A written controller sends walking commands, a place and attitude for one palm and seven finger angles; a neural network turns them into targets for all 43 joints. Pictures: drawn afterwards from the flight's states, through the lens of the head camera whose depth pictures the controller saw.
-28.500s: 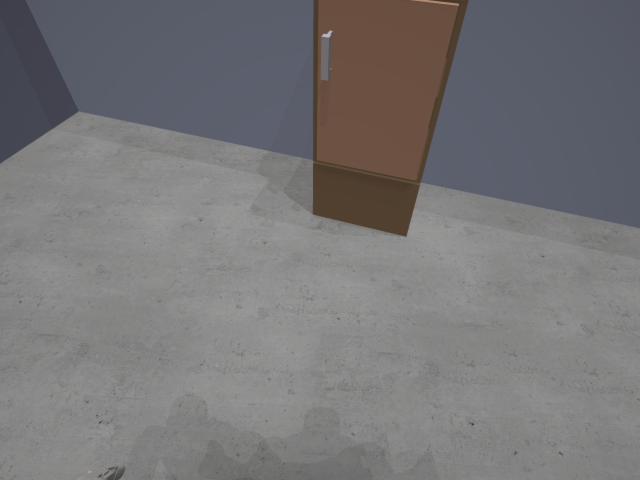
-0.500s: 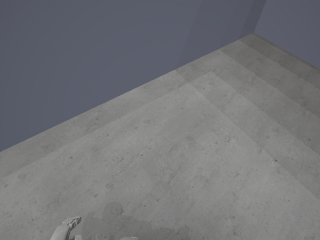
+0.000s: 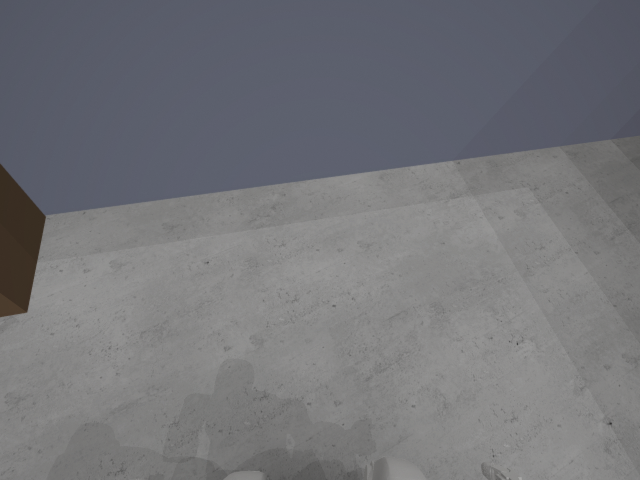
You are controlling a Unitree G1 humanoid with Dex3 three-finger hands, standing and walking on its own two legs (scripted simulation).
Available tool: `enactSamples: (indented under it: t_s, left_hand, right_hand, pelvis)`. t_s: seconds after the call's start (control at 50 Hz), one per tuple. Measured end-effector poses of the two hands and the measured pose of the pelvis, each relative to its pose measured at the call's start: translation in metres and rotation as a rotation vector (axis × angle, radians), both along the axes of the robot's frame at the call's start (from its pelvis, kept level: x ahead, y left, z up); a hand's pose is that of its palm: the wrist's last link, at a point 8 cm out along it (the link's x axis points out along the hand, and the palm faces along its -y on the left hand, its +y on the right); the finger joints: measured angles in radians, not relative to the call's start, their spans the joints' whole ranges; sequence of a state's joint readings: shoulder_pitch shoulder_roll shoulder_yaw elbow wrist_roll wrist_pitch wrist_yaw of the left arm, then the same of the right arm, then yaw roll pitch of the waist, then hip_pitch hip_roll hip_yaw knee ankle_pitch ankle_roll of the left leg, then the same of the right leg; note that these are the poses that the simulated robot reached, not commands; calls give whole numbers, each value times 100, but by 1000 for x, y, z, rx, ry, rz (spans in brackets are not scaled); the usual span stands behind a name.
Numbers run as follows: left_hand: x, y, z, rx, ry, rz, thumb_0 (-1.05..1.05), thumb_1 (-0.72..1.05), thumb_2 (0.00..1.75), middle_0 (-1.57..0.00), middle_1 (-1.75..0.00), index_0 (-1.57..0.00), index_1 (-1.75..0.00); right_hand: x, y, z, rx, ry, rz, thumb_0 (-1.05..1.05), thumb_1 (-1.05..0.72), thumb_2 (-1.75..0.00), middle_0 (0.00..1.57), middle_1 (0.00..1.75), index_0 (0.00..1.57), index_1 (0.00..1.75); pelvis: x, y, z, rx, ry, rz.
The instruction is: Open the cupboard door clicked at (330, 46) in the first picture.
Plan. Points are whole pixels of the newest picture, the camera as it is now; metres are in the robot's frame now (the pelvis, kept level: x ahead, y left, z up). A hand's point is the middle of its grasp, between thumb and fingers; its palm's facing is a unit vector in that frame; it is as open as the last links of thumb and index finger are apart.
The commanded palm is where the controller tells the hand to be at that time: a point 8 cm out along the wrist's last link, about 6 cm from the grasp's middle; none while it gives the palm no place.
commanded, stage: turn to face it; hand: left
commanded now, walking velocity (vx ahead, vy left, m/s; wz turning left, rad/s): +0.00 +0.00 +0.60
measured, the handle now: out of the picture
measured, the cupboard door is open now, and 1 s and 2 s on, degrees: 47 47 47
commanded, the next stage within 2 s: take the last steps up to it in 1.72 s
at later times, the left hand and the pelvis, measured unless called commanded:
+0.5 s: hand out of the picture +0.03 +0.14 -0.15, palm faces +0.31 -0.92 -0.24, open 7.3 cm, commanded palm none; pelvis +0.01 -0.06 +0.01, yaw +19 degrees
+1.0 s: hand out of the picture +0.00 +0.18 -0.15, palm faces +0.56 -0.78 -0.29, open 7.3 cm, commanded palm none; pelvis +0.02 -0.06 +0.01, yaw +35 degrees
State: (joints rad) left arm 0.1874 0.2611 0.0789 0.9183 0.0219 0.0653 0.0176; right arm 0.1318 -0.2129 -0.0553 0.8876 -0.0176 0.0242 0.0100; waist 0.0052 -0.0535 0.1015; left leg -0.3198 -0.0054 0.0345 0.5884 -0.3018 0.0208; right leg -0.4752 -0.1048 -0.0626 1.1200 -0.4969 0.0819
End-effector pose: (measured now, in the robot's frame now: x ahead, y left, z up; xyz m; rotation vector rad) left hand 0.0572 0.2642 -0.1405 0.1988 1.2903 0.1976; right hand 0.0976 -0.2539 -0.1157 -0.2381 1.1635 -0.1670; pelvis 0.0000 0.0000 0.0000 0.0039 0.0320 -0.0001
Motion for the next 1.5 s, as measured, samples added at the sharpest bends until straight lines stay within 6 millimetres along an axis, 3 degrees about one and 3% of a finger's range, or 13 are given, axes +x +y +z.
enactSamples:
  t_s: [0.12,0.26,0.34,0.44,0.62,0.7,0.82,0.94,1.04,1.16,1.28,1.44,1.5]
  left_hand:
    - [19,-5,21,27,-93,33,0,91,90,-20,-30,-20,-30]
    - [28,-36,31,79,-192,61,0,91,90,-20,-30,-20,-30]
    - [6,-56,37,71,-170,116,0,91,90,-20,-30,-20,-30]
    - [-27,-74,32,28,-118,204,0,91,90,-20,-30,-20,-30]
    - [-111,-67,-6,-33,-22,410,0,91,90,-21,-30,-21,-30]
    - [-135,-53,-10,-23,39,473,0,91,90,-21,-30,-20,-30]
    - [-130,-39,11,15,-28,520,1,91,90,-20,-30,-20,-30]
    - [-109,-42,25,56,-99,537,0,91,90,-20,-30,-20,-30]
    - [-91,-60,29,106,-159,556,0,91,90,-20,-30,-20,-30]
    - [-101,-99,35,87,-138,627,0,91,90,-20,-30,-20,-30]
    - [-129,-130,26,30,-100,739,0,91,90,-21,-30,-20,-30]
    - [-207,-144,-8,-23,-4,909,0,91,90,-21,-30,-21,-30]
    - [-226,-143,-8,-27,48,950,0,91,90,-20,-30,-20,-30]
  right_hand:
    - [-3,-7,-3,22,54,42,1,-91,-90,20,30,21,30]
    - [6,-39,-28,61,97,71,1,-91,-90,21,30,21,30]
    - [24,-49,-25,58,111,115,1,-91,-90,20,30,20,30]
    - [53,-43,-13,56,100,196,1,-91,-90,20,30,20,29]
    - [119,17,-4,18,-7,417,1,-91,-90,20,30,20,29]
    - [129,38,4,5,-55,477,1,-91,-90,20,30,20,30]
    - [122,44,10,1,-8,524,1,-91,-90,20,30,21,30]
    - [118,31,0,19,60,542,1,-91,-90,21,30,21,30]
    - [127,11,-23,38,108,552,1,-91,-90,21,30,21,30]
    - [150,5,-24,28,146,608,1,-91,-90,20,30,20,30]
    - [173,31,-12,17,140,712,1,-91,-90,20,30,20,29]
    - [200,113,-7,11,2,901,1,-91,-90,20,30,20,29]
    - [198,131,1,13,-33,943,1,-91,-90,20,30,20,30]
  pelvis:
    - [3,-14,8,-8,0,61]
    - [7,-48,-4,9,-5,154]
    - [9,-56,3,26,-21,212]
    - [13,-61,11,45,-22,289]
    - [10,-44,-6,13,-20,415]
    - [7,-39,-5,6,-21,452]
    - [8,-40,8,-14,-18,508]
    - [17,-53,10,-15,-11,569]
    - [31,-73,-1,6,0,632]
    - [38,-83,6,28,-19,721]
    - [42,-82,11,47,-14,809]
    - [28,-64,-7,22,-17,904]
    - [25,-62,-4,13,-20,920]
